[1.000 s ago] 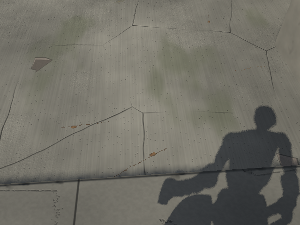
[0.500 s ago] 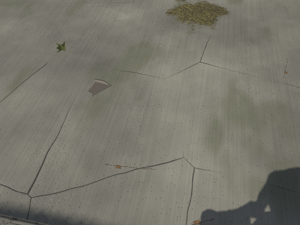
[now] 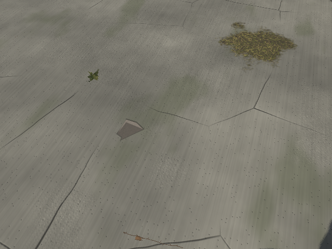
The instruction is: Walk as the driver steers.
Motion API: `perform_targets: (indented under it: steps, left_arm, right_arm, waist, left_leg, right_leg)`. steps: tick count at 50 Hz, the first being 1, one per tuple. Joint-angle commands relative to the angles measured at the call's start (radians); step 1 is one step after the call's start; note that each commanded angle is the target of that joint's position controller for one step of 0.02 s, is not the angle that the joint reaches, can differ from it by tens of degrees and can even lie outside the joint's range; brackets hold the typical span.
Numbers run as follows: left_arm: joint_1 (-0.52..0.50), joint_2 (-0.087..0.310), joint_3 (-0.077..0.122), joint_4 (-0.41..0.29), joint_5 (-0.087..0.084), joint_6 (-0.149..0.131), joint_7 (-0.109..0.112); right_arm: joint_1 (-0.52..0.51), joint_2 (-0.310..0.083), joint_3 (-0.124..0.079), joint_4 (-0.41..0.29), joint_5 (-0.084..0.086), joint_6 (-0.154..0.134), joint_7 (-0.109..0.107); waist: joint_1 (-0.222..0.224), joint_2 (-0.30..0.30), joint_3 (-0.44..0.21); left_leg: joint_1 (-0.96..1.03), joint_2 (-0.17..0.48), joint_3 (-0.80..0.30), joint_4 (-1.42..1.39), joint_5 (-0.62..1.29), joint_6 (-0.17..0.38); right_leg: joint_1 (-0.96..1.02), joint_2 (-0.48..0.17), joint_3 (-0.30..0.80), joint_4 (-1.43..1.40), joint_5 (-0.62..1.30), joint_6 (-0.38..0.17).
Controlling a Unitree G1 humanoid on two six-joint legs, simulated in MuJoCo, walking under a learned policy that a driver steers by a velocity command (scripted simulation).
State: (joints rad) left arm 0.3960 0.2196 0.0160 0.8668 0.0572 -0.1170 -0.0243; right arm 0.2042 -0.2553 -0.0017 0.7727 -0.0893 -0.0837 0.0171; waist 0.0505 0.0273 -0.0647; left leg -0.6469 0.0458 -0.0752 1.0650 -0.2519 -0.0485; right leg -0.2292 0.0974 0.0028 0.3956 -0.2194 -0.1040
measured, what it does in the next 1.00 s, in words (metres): goes down: left foot 0.13 m lower, then right foot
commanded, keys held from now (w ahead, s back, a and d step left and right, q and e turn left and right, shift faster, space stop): w+e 0.38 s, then w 0.40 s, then w+q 0.22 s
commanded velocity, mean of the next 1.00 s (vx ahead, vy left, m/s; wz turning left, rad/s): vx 0.50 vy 0.00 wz -0.25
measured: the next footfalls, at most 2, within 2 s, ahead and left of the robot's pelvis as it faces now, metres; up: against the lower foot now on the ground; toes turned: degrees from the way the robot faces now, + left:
left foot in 0.34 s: +0.38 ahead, +0.14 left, -0.13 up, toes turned -13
right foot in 0.80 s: +0.56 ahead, -0.20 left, -0.13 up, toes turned -20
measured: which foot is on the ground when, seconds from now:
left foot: up 0.00-0.32, down 0.34-0.82, up 0.84-1.00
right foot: down 0.00-0.34, up 0.36-0.78, down 0.80-1.00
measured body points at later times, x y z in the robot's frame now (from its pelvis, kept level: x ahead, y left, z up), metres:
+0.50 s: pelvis +0.30 +0.04 -0.14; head +0.30 +0.05 +0.31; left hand +0.36 +0.29 -0.28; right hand +0.33 -0.22 -0.26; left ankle +0.34 +0.15 -0.87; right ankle +0.18 -0.06 -0.66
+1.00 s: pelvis +0.53 -0.10 -0.12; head +0.54 -0.12 +0.33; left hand +0.69 +0.13 -0.24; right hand +0.52 -0.38 -0.26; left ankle +0.59 +0.06 -0.78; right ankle +0.52 -0.18 -0.87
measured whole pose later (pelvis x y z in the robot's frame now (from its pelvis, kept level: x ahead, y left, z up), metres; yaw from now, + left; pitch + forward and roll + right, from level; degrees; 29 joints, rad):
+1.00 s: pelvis +0.53 -0.10 -0.12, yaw -15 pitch +2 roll +0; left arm 0.25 0.21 0.06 0.82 0.01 -0.08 -0.02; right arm 0.25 -0.27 -0.08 0.92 0.03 -0.05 -0.02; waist 0.01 0.04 -0.01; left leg -0.62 0.08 -0.06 1.12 -0.24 0.03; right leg -0.24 0.02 -0.10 0.38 -0.18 -0.06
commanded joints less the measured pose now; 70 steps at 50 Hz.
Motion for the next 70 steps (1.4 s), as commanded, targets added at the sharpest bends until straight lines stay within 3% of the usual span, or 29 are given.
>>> perform_targets:
  steps: [1, 4, 8, 11, 14, 15, 16, 18, 19, 20, 21, 22, 24, 26, 29, 31, 37, 39, 40, 41, 42, 43, 47, 57, 63, 67, 68, 69, 70]
  left_arm:
    - [-0.002, 0.115, 0.036, -0.049, 0.005, -0.019, -0.022]
    - [0.059, 0.058, 0.021, -0.023, 0.025, -0.021, -0.022]
    - [0.259, 0.018, 0.0, 0.043, 0.006, -0.017, 0.002]
    - [0.221, 0.07, -0.006, 0.034, 0.015, 0.003, -0.03]
    - [0.201, 0.123, 0.01, 0.036, -0.004, -0.005, -0.038]
    - [0.168, 0.1, 0.044, 0.027, -0.147, 0.039, 0.034]
    - [0.17, 0.085, 0.033, 0.049, -0.131, 0.069, 0.064]
    - [0.176, 0.057, 0.028, 0.04, -0.084, 0.078, 0.066]
    - [0.339, -0.033, 0.007, 0.046, -0.104, 0.073, 0.059]
    - [0.398, 0.005, -0.001, 0.004, -0.127, 0.05, 0.058]
    - [0.288, 0.013, -0.002, -0.045, -0.151, 0.041, 0.061]
    - [0.07, 0.069, 0.021, -0.073, -0.139, 0.052, 0.085]
    - [-0.022, 0.066, 0.035, -0.124, -0.104, 0.066, 0.09]
    - [-0.023, 0.029, 0.044, -0.109, -0.089, 0.074, 0.076]
    - [-0.123, -0.001, 0.036, -0.142, -0.056, 0.052, 0.048]
    - [-0.202, -0.02, 0.022, -0.165, -0.065, 0.051, 0.027]
    - [-0.406, 0.067, 0.038, -0.25, -0.073, 0.051, -0.002]
    - [-0.29, 0.114, 0.065, -0.223, -0.071, 0.051, 0.0]
    - [-0.11, 0.177, 0.095, -0.178, -0.067, 0.052, 0.011]
    - [0.055, 0.302, 0.125, -0.15, -0.057, 0.053, 0.018]
    - [0.142, 0.266, 0.116, -0.12, -0.065, 0.055, 0.015]
    - [0.076, 0.22, 0.098, -0.125, -0.052, 0.051, 0.016]
    - [-0.202, 0.092, 0.069, -0.136, -0.046, 0.024, 0.005]
    - [-0.115, 0.13, 0.088, -0.014, -0.048, 0.007, 0.053]
    - [-0.031, 0.168, 0.104, 0.039, -0.065, 0.041, 0.056]
    - [-0.078, 0.23, 0.114, 0.028, -0.079, 0.061, 0.065]
    - [-0.09, 0.231, 0.11, 0.017, -0.077, 0.057, 0.067]
    - [-0.05, 0.113, 0.074, -0.035, -0.04, 0.035, 0.051]
    - [-0.073, 0.106, 0.06, -0.06, -0.066, -0.016, 0.031]
  right_arm:
    - [-0.024, -0.003, 0.011, -0.052, 0.008, 0.011, 0.011]
    - [-0.079, -0.004, 0.022, -0.069, -0.014, 0.011, 0.037]
    - [-0.25, -0.002, 0.026, -0.103, -0.013, 0.002, 0.026]
    - [-0.292, 0.026, 0.043, -0.14, -0.006, 0.019, 0.035]
    - [-0.287, -0.028, 0.031, -0.147, 0.007, 0.022, 0.028]
    - [-0.282, -0.093, -0.029, -0.154, 0.171, -0.027, 0.003]
    - [-0.199, -0.113, -0.041, -0.112, 0.185, -0.054, -0.004]
    - [0.176, -0.102, -0.057, -0.019, 0.119, -0.063, -0.003]
    - [0.331, -0.125, -0.068, 0.026, 0.107, -0.049, 0.005]
    - [0.371, -0.187, -0.093, 0.059, 0.134, -0.024, 0.017]
    - [0.368, -0.223, -0.113, 0.1, 0.145, 0.0, 0.012]
    - [0.298, -0.093, -0.083, 0.086, 0.113, 0.011, -0.007]
    - [0.06, -0.05, -0.052, 0.064, 0.093, -0.018, -0.01]
    - [0.022, 0.003, -0.041, 0.101, 0.084, -0.031, -0.007]
    - [0.065, -0.07, -0.058, 0.127, 0.074, -0.024, -0.034]
    - [0.1, -0.122, -0.072, 0.132, 0.098, -0.017, -0.045]
    - [0.206, -0.169, -0.096, 0.175, 0.127, 0.012, -0.033]
    - [0.211, -0.168, -0.093, 0.181, 0.122, 0.024, -0.03]
    - [0.215, -0.138, -0.08, 0.173, 0.11, 0.022, -0.029]
    - [0.268, -0.029, -0.036, 0.136, 0.096, -0.002, -0.018]
    - [0.266, -0.053, -0.043, 0.155, 0.105, -0.03, -0.01]
    - [0.194, -0.138, -0.074, 0.136, 0.139, -0.039, -0.012]
    - [0.126, -0.077, -0.084, 0.131, 0.116, 0.021, -0.039]
    - [-0.115, -0.029, -0.085, 0.048, 0.104, 0.044, -0.007]
    - [-0.273, -0.02, -0.071, -0.044, 0.11, 0.044, 0.035]
    - [-0.056, -0.107, -0.118, -0.027, 0.117, 0.044, 0.044]
    - [0.118, -0.179, -0.154, 0.016, 0.117, 0.048, 0.028]
    - [0.194, -0.294, -0.178, 0.032, 0.121, 0.05, 0.009]
    - [0.217, -0.282, -0.16, 0.011, 0.108, 0.04, 0.007]
  waist:
    - [-0.017, -0.062, 0.035]
    - [-0.003, -0.061, 0.04]
    - [0.101, -0.055, 0.09]
    - [0.078, -0.079, 0.142]
    - [0.051, -0.071, 0.169]
    - [0.057, -0.081, 0.203]
    - [0.016, -0.036, 0.164]
    - [-0.124, -0.011, -0.093]
    - [-0.125, 0.154, -0.284]
    - [-0.118, 0.293, -0.39]
    - [-0.128, 0.298, -0.321]
    - [-0.157, -0.002, -0.104]
    - [-0.03, -0.011, 0.111]
    - [0.011, 0.069, 0.183]
    - [0.0, 0.067, 0.119]
    - [-0.025, 0.045, 0.077]
    - [-0.087, 0.021, 0.131]
    - [-0.018, 0.024, 0.048]
    - [0.059, -0.001, -0.063]
    - [0.095, -0.214, -0.241]
    - [0.113, -0.261, -0.364]
    - [0.095, -0.201, -0.223]
    - [-0.058, -0.149, 0.014]
    - [-0.03, -0.08, 0.118]
    - [0.015, -0.072, 0.172]
    - [-0.135, -0.132, 0.011]
    - [-0.218, -0.096, -0.081]
    - [-0.169, 0.152, -0.164]
    - [-0.157, 0.146, -0.317]
  left_leg:
    - [-0.052, 0.03, 0.051, -0.166, 0.154, -0.03]
    - [-0.093, 0.058, -0.026, -0.183, 0.429, 0.011]
    - [-0.266, 0.06, -0.028, -0.449, 0.568, 0.0]
    - [0.142, 0.018, 0.068, -0.494, 0.56, 0.017]
    - [0.265, 0.006, 0.055, -0.587, 0.454, 0.023]
    - [0.239, -0.004, -0.075, -0.74, 0.464, 0.051]
    - [0.294, 0.024, -0.052, -0.863, 0.617, 0.065]
    - [0.897, 0.123, -0.046, -0.583, 0.922, 0.08]
    - [1.312, 0.32, -0.184, -0.324, 1.038, 0.174]
    - [1.32, 0.422, -0.438, -0.436, 0.638, 0.29]
    - [1.21, 0.483, -0.601, -0.639, 0.042, 0.384]
    - [0.953, 0.403, -0.531, -0.788, -0.225, 0.332]
    - [0.516, 0.36, -0.446, -0.875, -0.099, 0.327]
    - [0.293, 0.221, -0.16, -0.894, 0.034, 0.23]
    - [0.261, 0.144, 0.002, -0.88, 0.307, 0.236]
    - [0.301, 0.168, 0.01, -0.892, 0.312, 0.239]
    - [0.534, 0.235, -0.016, -0.833, 0.254, 0.203]
    - [0.545, 0.186, 0.041, -0.651, 0.49, 0.166]
    - [0.414, 0.128, 0.086, -0.413, 0.526, 0.133]
    - [-0.01, -0.006, 0.163, 0.033, 0.176, 0.053]
    - [-0.128, -0.067, -0.011, 0.215, -0.315, 0.058]
    - [-0.22, -0.023, -0.051, 0.282, -0.273, 0.072]
    - [-0.026, 0.089, -0.017, 0.098, -0.014, 0.078]
    - [-0.061, 0.033, 0.0, -0.294, 0.388, 0.088]
    - [-0.121, 0.018, 0.1, -0.415, 0.207, 0.13]
    - [0.296, -0.124, 0.224, -0.48, 0.069, 0.216]
    - [0.608, -0.105, 0.131, -0.532, 0.127, 0.264]
    - [0.982, 0.162, -0.366, -0.569, 0.082, 0.423]
    - [1.102, 0.301, -0.775, -0.746, -0.004, 0.525]
  right_leg:
    - [-0.001, -0.209, 0.249, -0.149, 0.22, -0.204]
    - [-0.02, -0.213, 0.315, -0.017, 0.161, -0.211]
    - [0.155, -0.188, 0.371, 0.167, -0.004, -0.19]
    - [-0.256, -0.145, 0.388, 0.181, -0.178, -0.187]
    - [-0.198, -0.142, 0.465, 0.285, -0.2, -0.147]
    - [-0.081, -0.13, 0.487, 0.333, -0.013, -0.09]
    - [0.01, -0.092, 0.421, 0.518, 0.067, -0.048]
    - [-0.311, -0.01, 0.273, 0.978, -0.263, 0.022]
    - [-0.647, 0.015, 0.244, 1.331, -0.641, 0.07]
    - [-0.764, -0.055, 0.215, 1.486, -0.566, 0.097]
    - [-0.897, -0.101, 0.129, 1.544, -0.442, 0.119]
    - [-0.903, -0.132, 0.067, 1.529, -0.281, 0.113]
    - [-0.763, -0.195, 0.138, 1.296, -0.096, 0.102]
    - [-0.607, -0.212, 0.164, 1.03, -0.043, 0.085]
    - [-0.426, -0.206, 0.071, 0.583, 0.203, 0.107]
    - [-0.338, -0.185, 0.044, 0.406, 0.275, 0.108]
    - [-0.344, -0.155, 0.006, 0.195, 0.14, 0.04]
    - [-0.12, -0.102, -0.045, 0.133, 0.08, 0.004]
    - [0.172, -0.136, 0.005, 0.155, 0.133, -0.034]
    - [0.619, -0.428, 0.42, 0.113, 0.058, -0.181]
    - [0.667, -0.521, 0.719, -0.035, 0.015, -0.236]
    - [0.568, -0.494, 0.583, -0.041, 0.027, -0.184]
    - [0.073, -0.355, 0.201, -0.195, 0.132, -0.079]
    - [0.113, -0.344, -0.106, -0.282, 0.267, -0.038]
    - [0.331, -0.402, -0.171, -0.182, 0.439, -0.025]
    - [0.303, -0.369, -0.236, 0.214, 1.033, 0.023]
    - [0.114, -0.329, -0.241, 0.465, 0.863, 0.063]
    - [-0.349, -0.169, -0.214, 0.859, 0.032, 0.132]
    - [-0.52, -0.052, 0.036, 1.031, -0.381, 0.13]
Over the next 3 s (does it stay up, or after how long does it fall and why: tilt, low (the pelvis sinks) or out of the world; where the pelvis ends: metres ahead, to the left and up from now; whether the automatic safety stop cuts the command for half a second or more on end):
stays up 1.63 -0.27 -0.14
